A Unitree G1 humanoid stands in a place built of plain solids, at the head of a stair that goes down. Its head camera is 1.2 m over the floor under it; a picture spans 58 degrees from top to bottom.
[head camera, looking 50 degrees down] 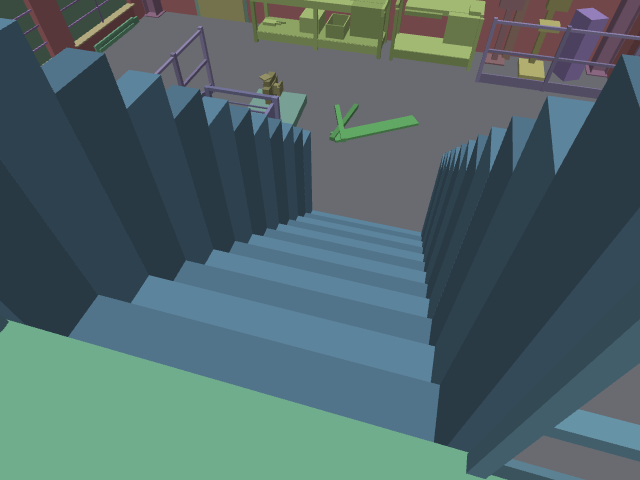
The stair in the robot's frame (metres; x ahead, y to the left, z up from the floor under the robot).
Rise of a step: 0.21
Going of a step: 0.25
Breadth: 1.34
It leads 16 degrees to the right of straight ahead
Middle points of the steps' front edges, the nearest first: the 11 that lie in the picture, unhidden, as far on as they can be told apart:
0.49 0.30 0.00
0.73 0.23 -0.21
0.98 0.16 -0.42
1.22 0.09 -0.63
1.47 0.02 -0.84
1.71 -0.05 -1.05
1.95 -0.12 -1.26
2.20 -0.19 -1.47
2.44 -0.26 -1.68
2.69 -0.33 -1.90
2.93 -0.40 -2.11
